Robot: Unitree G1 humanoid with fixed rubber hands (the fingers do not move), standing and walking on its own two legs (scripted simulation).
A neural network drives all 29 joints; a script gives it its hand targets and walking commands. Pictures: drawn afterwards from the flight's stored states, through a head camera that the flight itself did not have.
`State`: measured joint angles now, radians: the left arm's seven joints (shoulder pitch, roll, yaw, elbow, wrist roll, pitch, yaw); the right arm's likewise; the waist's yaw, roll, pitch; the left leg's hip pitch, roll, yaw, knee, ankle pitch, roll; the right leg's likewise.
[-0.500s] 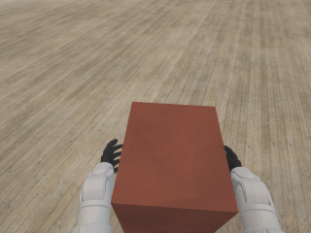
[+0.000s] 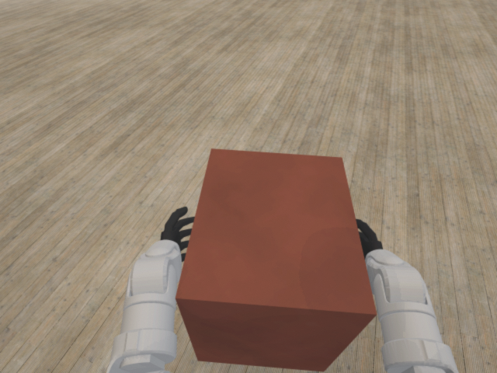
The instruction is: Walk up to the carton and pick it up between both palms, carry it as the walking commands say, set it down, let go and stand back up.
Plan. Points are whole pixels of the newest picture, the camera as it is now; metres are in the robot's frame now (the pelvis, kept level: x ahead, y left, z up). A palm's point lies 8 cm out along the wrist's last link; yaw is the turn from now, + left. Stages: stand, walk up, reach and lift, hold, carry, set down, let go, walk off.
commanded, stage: reach and lift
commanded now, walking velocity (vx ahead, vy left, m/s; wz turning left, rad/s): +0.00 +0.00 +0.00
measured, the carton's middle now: (268, 261) +0.33 +0.00 -0.01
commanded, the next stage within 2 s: hold in 0.54 s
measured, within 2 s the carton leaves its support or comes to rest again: neither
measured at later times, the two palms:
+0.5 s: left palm (168, 256) +0.30 +0.17 +0.05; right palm (370, 271) +0.28 -0.17 +0.03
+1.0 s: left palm (168, 261) +0.30 +0.17 +0.04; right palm (369, 275) +0.28 -0.17 +0.02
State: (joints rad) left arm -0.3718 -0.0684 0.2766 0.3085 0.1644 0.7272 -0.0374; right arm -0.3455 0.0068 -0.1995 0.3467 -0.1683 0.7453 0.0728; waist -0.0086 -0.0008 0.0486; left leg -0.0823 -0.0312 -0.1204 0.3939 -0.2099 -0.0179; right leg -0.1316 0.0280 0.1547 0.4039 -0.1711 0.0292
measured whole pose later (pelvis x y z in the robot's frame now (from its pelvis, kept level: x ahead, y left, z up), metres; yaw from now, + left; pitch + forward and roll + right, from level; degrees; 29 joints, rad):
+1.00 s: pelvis +0.01 +0.00 +0.00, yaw +1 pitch -7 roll +0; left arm -0.24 -0.07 0.22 0.21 0.15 0.74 -0.06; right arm -0.18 0.04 -0.18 0.19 -0.16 0.77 0.06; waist 0.00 0.02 0.07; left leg -0.03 -0.03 -0.12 0.35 -0.20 -0.01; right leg -0.07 0.02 0.14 0.35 -0.17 0.03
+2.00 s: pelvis +0.00 -0.01 -0.02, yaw -1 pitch +1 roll +1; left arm -0.17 -0.07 0.19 -0.14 0.05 0.90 -0.01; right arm -0.13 0.08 -0.16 -0.14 -0.08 0.92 -0.01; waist 0.00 -0.02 -0.10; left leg -0.32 -0.03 -0.05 0.61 -0.31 -0.02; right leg -0.40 0.02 0.09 0.65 -0.24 0.01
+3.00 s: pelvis -0.34 -0.01 -0.02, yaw -2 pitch +5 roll +0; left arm -0.01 -0.13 0.14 -0.44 -0.02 1.15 0.13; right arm 0.01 0.09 -0.14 -0.41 0.05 1.17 -0.12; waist 0.01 -0.03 -0.16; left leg -0.32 0.00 0.06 0.67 -0.42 0.00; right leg -0.52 -0.04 -0.12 0.60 -0.17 -0.05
